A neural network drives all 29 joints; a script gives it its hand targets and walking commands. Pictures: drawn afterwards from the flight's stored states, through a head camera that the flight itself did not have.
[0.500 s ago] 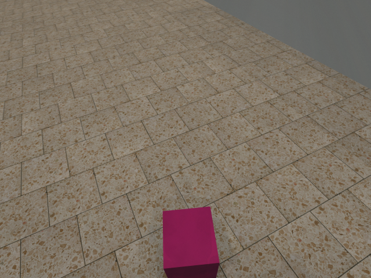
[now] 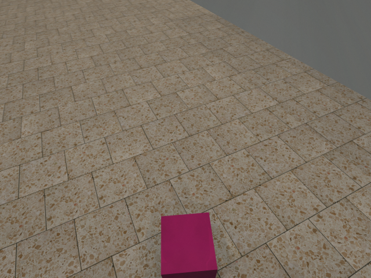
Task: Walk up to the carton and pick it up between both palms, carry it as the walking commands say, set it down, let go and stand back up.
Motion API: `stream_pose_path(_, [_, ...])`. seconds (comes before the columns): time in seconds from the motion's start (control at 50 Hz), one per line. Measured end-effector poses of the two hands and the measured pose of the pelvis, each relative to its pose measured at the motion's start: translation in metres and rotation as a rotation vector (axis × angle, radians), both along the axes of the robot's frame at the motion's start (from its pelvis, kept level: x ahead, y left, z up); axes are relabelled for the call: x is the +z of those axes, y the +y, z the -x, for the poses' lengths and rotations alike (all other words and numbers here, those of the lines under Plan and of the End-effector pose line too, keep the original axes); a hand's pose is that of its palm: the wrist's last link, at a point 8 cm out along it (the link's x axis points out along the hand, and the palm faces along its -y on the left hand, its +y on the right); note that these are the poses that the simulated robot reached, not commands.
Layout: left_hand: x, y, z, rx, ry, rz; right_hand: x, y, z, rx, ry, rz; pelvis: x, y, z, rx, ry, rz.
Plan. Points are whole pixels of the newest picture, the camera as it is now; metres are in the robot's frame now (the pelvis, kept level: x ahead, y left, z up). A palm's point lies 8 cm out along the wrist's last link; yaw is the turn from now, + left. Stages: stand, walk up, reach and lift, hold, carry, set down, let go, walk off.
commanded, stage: reach and lift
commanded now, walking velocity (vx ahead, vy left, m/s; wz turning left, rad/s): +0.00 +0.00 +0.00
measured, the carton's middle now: (187, 251) +0.41 +0.02 -0.63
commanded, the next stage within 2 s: none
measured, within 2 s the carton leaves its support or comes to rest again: neither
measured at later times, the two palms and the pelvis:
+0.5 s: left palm out of the picture +0.16 +0.24 -0.14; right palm out of the picture +0.14 -0.22 -0.16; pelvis -0.02 +0.00 -0.03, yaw +0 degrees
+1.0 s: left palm (109, 253) +0.27 +0.23 -0.17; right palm (271, 247) +0.26 -0.21 -0.17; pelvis -0.08 +0.00 -0.08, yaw +1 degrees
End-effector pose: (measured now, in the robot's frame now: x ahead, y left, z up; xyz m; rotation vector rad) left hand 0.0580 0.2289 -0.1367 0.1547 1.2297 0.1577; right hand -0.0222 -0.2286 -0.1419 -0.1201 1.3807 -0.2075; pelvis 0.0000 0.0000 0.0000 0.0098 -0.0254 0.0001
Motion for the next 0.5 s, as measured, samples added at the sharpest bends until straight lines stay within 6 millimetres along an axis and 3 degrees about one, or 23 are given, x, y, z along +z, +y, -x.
stream_pose_path(0.08, [0.002,0.003,-0.006,-0.004,-0.020,-0.012,-0.002,-0.001,-0.005,-0.018,-0.011,-0.004,-0.003,0.000,0.004,0.000,0.017,0.000])
stream_pose_path(0.12, [0.005,0.005,-0.027,-0.020,-0.060,-0.020,-0.001,-0.003,-0.038,-0.013,-0.084,-0.009,-0.008,0.001,0.011,0.002,0.035,0.001])
stream_pose_path(0.22, [0.018,0.002,-0.083,-0.059,-0.114,-0.003,0.022,-0.001,-0.152,0.064,-0.285,-0.010,-0.018,0.005,0.024,0.004,0.049,0.007])
stream_pose_path(0.26, [0.022,0.001,-0.092,-0.063,-0.108,0.003,0.028,0.004,-0.175,0.077,-0.299,-0.023,-0.019,0.005,0.024,0.005,0.058,0.008])
stream_pose_path(0.3, [0.021,0.001,-0.094,-0.056,-0.083,0.006,0.026,0.007,-0.179,0.082,-0.264,-0.031,-0.019,0.006,0.022,0.005,0.074,0.008])
stream_pose_path(0.4, [0.007,0.005,-0.090,-0.038,-0.032,0.012,0.006,0.008,-0.158,0.111,-0.145,-0.036,-0.020,0.006,0.016,0.006,0.156,0.008])
stream_pose_path(0.5, [-0.006,0.007,-0.104,-0.050,-0.127,0.009,-0.014,0.009,-0.158,0.152,-0.184,-0.042,-0.030,0.005,0.020,0.008,0.268,0.008])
